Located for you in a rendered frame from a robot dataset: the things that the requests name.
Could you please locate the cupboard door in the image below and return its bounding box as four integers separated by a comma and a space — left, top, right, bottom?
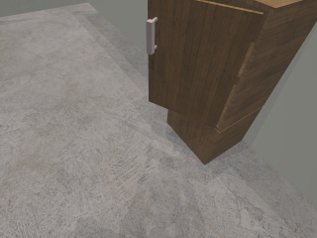
148, 0, 264, 128

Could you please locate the handle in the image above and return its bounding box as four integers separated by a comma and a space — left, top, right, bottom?
146, 17, 158, 55

